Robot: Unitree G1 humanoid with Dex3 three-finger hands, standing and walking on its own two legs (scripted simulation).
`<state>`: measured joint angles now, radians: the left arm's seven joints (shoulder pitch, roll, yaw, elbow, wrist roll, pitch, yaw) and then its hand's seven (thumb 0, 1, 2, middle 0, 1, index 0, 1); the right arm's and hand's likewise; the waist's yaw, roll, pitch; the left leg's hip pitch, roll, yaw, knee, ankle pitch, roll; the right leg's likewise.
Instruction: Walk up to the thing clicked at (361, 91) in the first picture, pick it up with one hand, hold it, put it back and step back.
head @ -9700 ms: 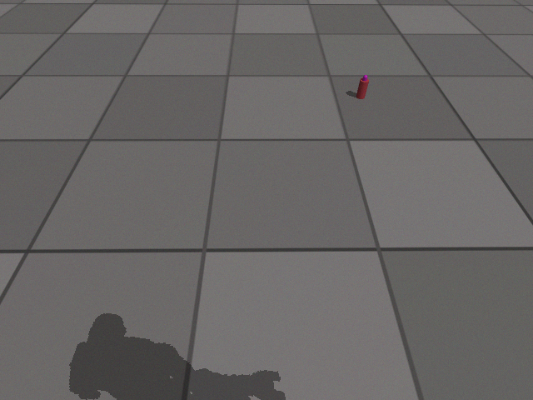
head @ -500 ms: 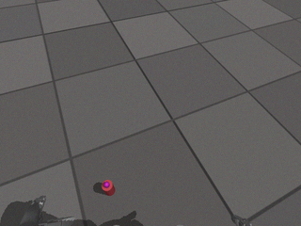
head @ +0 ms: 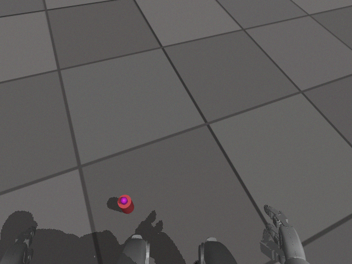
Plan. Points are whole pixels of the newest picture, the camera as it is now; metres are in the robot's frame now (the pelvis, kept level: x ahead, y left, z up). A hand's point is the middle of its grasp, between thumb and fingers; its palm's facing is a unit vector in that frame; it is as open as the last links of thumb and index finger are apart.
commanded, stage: go down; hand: left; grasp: from the side
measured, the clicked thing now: (125, 203) +0.38 +0.21 -0.60
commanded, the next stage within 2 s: none
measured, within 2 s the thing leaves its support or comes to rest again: neither
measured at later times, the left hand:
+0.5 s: hand (51, 228) +0.23 +0.34 -0.21, palm faces +0.15 -0.96 -0.23, open 17.5 cm
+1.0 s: hand (50, 215) +0.27 +0.38 -0.26, palm faces +0.17 -0.97 -0.17, open 17.3 cm
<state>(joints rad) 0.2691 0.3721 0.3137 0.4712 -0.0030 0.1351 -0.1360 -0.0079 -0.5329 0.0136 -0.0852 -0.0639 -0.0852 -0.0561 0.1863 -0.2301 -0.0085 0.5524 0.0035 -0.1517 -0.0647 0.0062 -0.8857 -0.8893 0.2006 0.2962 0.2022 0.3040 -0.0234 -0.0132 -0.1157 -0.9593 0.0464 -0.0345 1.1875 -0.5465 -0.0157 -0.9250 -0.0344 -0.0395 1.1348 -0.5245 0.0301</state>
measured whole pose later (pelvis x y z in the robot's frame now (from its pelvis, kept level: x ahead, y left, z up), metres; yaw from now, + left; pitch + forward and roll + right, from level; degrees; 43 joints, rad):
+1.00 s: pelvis -0.07 -0.01 -0.23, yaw -3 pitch +33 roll -5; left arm -0.34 0.71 0.73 0.92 -0.16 -0.35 -0.59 -0.02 -0.53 0.06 -0.07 -0.11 -0.06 -0.10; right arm 0.09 -0.34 0.04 0.67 -0.02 -0.18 -0.05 0.01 -0.91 -0.90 0.20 0.30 0.20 0.30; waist -0.04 -0.03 -0.14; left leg -1.92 0.03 -0.11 2.03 -0.69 -0.03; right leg -1.87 -0.03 -0.05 1.97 -0.67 0.02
